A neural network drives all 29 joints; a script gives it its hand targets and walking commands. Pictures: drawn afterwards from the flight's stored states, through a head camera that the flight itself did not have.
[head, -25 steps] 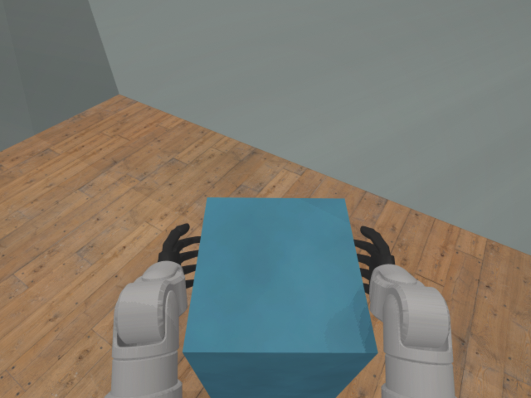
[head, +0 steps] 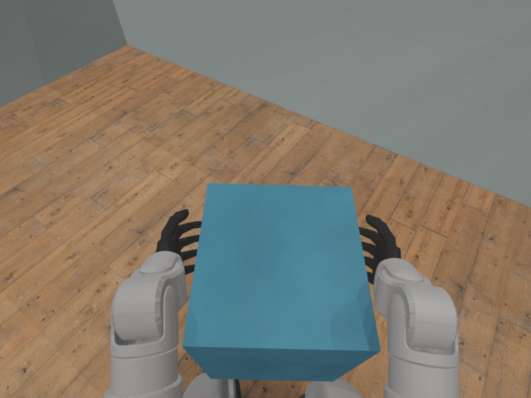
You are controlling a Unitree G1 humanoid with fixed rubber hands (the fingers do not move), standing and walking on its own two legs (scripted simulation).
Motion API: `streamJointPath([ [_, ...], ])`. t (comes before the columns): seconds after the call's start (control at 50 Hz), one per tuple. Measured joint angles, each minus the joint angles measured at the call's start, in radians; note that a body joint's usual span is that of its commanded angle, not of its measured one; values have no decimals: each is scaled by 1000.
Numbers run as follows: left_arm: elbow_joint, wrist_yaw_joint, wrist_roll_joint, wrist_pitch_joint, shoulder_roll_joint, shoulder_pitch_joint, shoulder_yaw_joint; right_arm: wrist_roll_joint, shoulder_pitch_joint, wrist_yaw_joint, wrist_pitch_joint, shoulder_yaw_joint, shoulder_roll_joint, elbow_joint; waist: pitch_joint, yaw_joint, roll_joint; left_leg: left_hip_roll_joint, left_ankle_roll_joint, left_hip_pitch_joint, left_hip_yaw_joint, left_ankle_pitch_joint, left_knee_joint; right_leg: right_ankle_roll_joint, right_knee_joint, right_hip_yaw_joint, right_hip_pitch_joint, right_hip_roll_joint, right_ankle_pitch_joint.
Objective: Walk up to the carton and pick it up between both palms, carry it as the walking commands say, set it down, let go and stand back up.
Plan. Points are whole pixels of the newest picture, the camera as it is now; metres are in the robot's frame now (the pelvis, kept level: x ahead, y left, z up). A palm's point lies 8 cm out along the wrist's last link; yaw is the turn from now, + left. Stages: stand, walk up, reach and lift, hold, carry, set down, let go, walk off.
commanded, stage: carry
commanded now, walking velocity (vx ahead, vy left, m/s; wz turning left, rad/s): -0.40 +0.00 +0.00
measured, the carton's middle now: (275, 290) +0.27 +0.00 +0.01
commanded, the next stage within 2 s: none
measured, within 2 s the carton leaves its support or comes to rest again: neither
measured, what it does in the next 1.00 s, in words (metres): walks backwards: left foot, then right foot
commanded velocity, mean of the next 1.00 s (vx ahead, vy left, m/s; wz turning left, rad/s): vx -0.38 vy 0.00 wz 0.00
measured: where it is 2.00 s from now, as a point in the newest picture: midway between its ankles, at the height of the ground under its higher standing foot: outside the picture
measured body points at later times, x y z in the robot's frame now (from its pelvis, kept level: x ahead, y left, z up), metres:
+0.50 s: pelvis -0.19 +0.01 +0.03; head -0.18 +0.03 +0.48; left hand +0.09 +0.17 +0.09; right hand +0.10 -0.12 +0.10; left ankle -0.15 +0.10 -0.70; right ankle -0.19 -0.13 -0.59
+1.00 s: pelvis -0.43 -0.01 +0.03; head -0.41 -0.03 +0.48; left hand -0.13 +0.11 +0.11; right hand -0.15 -0.18 +0.10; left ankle -0.50 +0.10 -0.65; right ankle -0.34 -0.13 -0.70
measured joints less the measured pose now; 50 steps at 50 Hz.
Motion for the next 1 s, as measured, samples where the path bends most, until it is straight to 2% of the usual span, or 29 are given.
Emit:
streamJointPath([
  [0.02, 5, 0, -1, -1, 0, -4, 1, -2, -2, 0, 3, -3, 0, -1, 3, 6, 10, 10, -2, -9, 0, 6, 2, -1, -19, -1, 5, 9, 40],
  [0.04, 9, 0, -1, -1, -1, -9, 1, -2, -3, 0, 3, -5, 0, -1, 5, 13, 8, 9, -5, -27, 0, -61, 30, -6, -33, -4, 0, 5, 109],
  [0.08, 30, -1, 4, -9, -2, -11, -5, 1, -2, 0, -2, -16, 0, 13, 6, 19, -21, -44, -18, -98, -41, -281, 250, -11, -33, 3, -20, -24, 157],
  [0.1, 40, -1, 7, -12, -1, -6, -8, 4, -3, 0, -3, -20, 0, 26, 10, 19, -29, -75, -18, -122, -73, -323, 388, -9, -53, 5, -17, -32, 166],
  [0.14, 42, 1, 12, -12, 1, 9, -9, 14, -8, -7, -3, -18, 0, 48, 11, 18, -38, -111, -20, -122, -100, -322, 585, -6, -121, 9, -4, -35, 212],
  [0.16, 36, 1, 12, -10, 1, 15, -7, 19, -11, -11, -1, -15, 0, 51, 9, 16, -43, -119, -21, -95, -96, -317, 618, -3, -159, 10, 0, -37, 245],
  [0.2, 23, 1, 8, -9, 2, 17, -1, 24, -17, -17, 1, -11, 1, 46, -3, 8, -53, -125, -18, 1, -75, -342, 545, -3, -231, 14, 3, -39, 307],
  [0.26, 12, 1, 9, -10, 0, 2, -2, 28, -24, -17, -3, -21, 3, 29, -45, -5, -65, -130, 11, 190, -51, -416, 228, 1, -325, 11, -12, -43, 393],
  [0.3, 16, 1, 14, -15, -2, -11, -3, 27, -28, -12, -12, -29, 4, 28, -76, -12, -78, -131, 22, 300, -44, -363, -6, 8, -356, 7, -40, -49, 440],
  [0.32, 25, -2, 15, -22, -1, -12, 2, 22, -25, -9, -25, -25, 4, 40, -75, -17, -97, -143, 21, 291, -42, -328, -17, 27, -349, 20, -48, -59, 410],
  [0.34, 29, -3, 15, -26, 0, 0, 3, 17, -20, -7, -29, -16, 4, 52, -76, -17, -90, -136, 21, 274, -46, -308, -1, 46, -292, 35, -69, -45, 276],
  [0.36, 31, -3, 13, -25, 2, 15, 3, 13, -12, -6, -27, -5, 2, 61, -74, -15, -70, -118, 21, 262, -52, -294, 10, 57, -169, 62, -98, -13, 116],
  [0.38, 36, -3, 11, -22, 4, 26, 4, 10, -3, -5, -24, 4, 0, 69, -70, -11, -51, -98, 21, 259, -59, -280, 8, 60, -13, 90, -126, 23, 5],
  [0.4, 41, -3, 9, -16, 5, 32, 4, 8, 6, -5, -20, 10, -1, 74, -65, -7, -37, -82, 19, 259, -67, -262, -3, 61, 138, 111, -146, 55, -52],
  [0.46, 49, 4, 4, -1, 4, 23, 2, 8, 16, -3, -13, 5, -2, 73, -55, 14, -22, -55, 12, 244, -83, -197, -49, 79, 449, 136, -144, 103, -74],
  [0.5, 39, 12, -1, -1, 2, 9, 2, 11, 7, -1, -15, -3, -1, 61, -52, 30, -23, -49, 12, 221, -83, -155, -73, 98, 499, 135, -97, 106, -92],
  [0.56, 12, 18, -7, -10, 1, -1, 2, 8, -12, 2, -19, -11, 2, 36, -59, 46, -20, -40, 8, 175, -74, -94, -106, 111, 364, 122, 16, 91, -150],
  [0.62, 4, 18, -13, -20, 0, -2, 8, -4, -27, 9, -17, -11, 4, 30, -75, 50, -3, -30, 1, 133, -59, -28, -147, 98, 101, 103, 149, 72, -178],
  [0.68, 11, 14, -19, -26, -1, -7, 17, -18, -29, 11, -13, -4, 4, 25, -84, 50, 17, -23, -12, 83, -42, 36, -171, 76, -222, 83, 287, 54, -60],
  [0.7, 19, 10, -19, -34, -2, -6, 14, -20, -27, 12, -15, -7, 3, 23, -80, 49, 41, -8, -17, 62, -46, 49, -160, 48, -269, 72, 291, 63, 16],
  [0.72, 36, 5, -15, -44, -1, 0, 5, -21, -12, 11, -18, -6, 1, 23, -75, 44, 50, -9, -27, 38, -49, -49, -115, 32, -255, 73, 269, 66, 36],
  [0.76, 57, 3, -15, -42, 2, 17, -14, -13, 25, 0, -12, -2, -3, 15, -57, 24, 27, -66, -30, -26, -81, -301, 133, 20, -231, 82, 240, 36, 41],
  [0.78, 61, 2, -13, -38, 4, 25, -21, -3, 36, -8, -7, -2, -5, 13, -47, 12, 18, -95, -31, -52, -96, -348, 273, 20, -236, 86, 234, 22, 51],
  [0.82, 48, -3, -8, -32, 5, 38, -26, 18, 42, -22, -1, -1, -6, 7, -32, -10, 6, -133, -43, -74, -110, -352, 493, 23, -251, 95, 215, 3, 87],
  [0.86, 26, -7, -4, -33, 5, 39, -24, 33, 35, -32, -2, 0, -6, -7, -21, -24, 0, -148, -62, -54, -110, -339, 599, 22, -261, 100, 188, -5, 126],
  [0.92, 3, -13, 0, -40, 4, 29, -17, 39, 13, -41, -4, -1, -3, -24, -23, -31, -8, -149, -74, 34, -103, -375, 552, 21, -279, 102, 142, -8, 185],
  [1.0, 0, -15, 6, -42, 1, 11, -9, 40, -10, -39, -8, -12, 0, -19, -53, -27, -26, -132, -53, 192, -84, -439, 275, 25, -317, 91, 79, -14, 269],
])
